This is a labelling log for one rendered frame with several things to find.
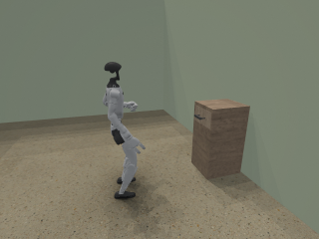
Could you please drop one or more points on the right robot hand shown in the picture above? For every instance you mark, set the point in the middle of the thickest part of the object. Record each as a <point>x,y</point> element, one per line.
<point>134,142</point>

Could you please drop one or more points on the drawer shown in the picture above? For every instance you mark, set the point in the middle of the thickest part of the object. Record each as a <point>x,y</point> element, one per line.
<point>203,114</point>

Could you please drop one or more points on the left robot upper arm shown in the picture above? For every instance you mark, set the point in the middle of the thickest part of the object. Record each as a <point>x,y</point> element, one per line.
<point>105,102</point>

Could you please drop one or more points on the handle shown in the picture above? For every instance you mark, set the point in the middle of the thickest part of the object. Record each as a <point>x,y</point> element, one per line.
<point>198,117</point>

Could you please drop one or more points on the right robot shin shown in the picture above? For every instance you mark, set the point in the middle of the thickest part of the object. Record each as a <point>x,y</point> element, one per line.
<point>128,177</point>

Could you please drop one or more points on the robot left foot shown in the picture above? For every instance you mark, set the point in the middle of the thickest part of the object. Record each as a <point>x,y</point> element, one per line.
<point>119,181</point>

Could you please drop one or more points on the cabinet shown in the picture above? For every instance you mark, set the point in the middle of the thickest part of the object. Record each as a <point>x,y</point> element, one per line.
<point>218,151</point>

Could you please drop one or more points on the right robot upper arm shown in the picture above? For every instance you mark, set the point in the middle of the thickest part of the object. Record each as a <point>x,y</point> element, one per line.
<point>113,102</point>

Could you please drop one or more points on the right robot forearm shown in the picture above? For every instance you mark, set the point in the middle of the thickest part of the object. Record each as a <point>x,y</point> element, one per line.
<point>118,125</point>

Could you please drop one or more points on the left robot hand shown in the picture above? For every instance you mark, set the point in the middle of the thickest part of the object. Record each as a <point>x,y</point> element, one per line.
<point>132,105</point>

